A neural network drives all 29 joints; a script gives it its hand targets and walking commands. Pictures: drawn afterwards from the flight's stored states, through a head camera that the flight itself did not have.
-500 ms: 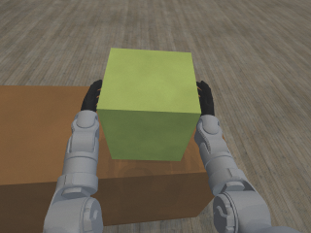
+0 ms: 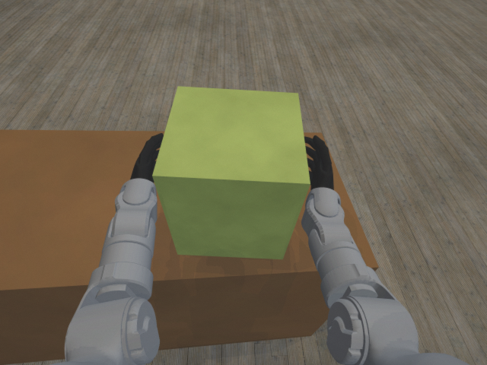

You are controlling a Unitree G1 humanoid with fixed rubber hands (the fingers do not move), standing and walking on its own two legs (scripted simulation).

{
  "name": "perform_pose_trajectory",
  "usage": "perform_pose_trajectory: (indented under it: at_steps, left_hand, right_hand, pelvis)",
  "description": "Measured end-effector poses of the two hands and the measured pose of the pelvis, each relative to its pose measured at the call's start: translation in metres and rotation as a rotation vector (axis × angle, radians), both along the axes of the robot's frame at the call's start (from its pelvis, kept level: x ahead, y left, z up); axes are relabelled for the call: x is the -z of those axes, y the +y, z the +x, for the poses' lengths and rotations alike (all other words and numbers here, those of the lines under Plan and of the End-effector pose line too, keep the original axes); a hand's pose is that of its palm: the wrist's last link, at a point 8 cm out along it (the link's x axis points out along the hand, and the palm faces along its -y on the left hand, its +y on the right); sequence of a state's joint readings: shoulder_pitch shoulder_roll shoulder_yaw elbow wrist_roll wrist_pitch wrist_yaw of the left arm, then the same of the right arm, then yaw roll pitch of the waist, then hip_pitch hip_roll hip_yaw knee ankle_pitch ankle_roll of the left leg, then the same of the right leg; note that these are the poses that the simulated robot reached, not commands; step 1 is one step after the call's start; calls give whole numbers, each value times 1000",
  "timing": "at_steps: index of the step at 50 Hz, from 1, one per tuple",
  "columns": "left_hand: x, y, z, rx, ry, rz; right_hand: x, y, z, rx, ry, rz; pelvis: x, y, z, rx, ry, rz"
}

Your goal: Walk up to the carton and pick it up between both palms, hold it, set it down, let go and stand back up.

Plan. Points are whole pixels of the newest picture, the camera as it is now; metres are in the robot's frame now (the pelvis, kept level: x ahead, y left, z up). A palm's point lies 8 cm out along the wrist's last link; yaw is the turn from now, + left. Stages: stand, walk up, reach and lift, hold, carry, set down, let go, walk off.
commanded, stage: set down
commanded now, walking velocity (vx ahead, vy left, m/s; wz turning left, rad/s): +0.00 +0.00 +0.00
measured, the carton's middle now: (234, 179) +0.42 +0.01 +0.06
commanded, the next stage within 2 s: none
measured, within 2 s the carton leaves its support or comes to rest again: rests again in 1.92 s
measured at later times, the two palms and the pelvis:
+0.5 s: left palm (148, 187) +0.40 +0.17 +0.05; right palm (312, 188) +0.39 -0.13 +0.07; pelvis +0.01 +0.00 +0.00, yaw -1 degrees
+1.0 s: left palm (152, 192) +0.42 +0.17 +0.01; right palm (306, 193) +0.41 -0.13 +0.04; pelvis +0.02 +0.00 +0.00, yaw -2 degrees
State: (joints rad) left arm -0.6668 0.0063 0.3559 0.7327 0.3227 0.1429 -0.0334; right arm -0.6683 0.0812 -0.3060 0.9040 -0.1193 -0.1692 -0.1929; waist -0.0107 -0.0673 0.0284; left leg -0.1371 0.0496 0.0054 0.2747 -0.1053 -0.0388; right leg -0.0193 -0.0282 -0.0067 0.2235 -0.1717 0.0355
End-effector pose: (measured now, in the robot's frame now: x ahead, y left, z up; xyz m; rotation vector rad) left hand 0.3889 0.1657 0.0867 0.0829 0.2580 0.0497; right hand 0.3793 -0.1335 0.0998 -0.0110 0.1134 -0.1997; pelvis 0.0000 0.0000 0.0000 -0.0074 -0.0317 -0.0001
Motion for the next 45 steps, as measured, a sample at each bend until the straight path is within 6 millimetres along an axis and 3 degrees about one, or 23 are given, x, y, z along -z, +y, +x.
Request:
perform_pose_trajectory:
  at_steps: [45]
  left_hand:
    - [66,1,27,24,100,-18]
  right_hand:
    - [54,2,24,18,101,-10]
  pelvis:
    - [2,2,13,28,186,1]
